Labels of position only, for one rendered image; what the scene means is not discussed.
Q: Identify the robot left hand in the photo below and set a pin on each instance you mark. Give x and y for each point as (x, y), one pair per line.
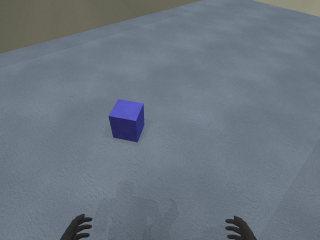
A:
(72, 230)

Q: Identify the carton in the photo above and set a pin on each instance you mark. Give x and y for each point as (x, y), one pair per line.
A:
(127, 120)

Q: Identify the robot right hand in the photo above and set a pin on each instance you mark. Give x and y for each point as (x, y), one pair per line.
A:
(244, 230)

